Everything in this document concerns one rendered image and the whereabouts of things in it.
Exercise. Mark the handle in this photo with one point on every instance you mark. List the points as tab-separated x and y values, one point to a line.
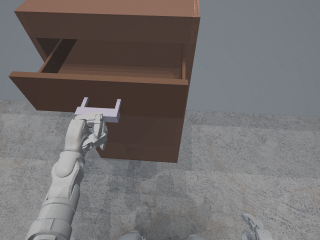
111	115

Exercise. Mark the robot left hand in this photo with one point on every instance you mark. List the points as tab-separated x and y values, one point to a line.
78	131

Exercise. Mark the cabinet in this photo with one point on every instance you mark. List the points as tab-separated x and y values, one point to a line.
140	138

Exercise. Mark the left robot forearm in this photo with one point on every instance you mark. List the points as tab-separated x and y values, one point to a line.
59	207

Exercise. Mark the robot right hand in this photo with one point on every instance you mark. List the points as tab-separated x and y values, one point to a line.
257	227

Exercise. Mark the left robot shin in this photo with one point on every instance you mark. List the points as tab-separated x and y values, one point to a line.
134	232

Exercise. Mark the drawer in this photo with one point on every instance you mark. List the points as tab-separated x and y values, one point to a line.
148	77

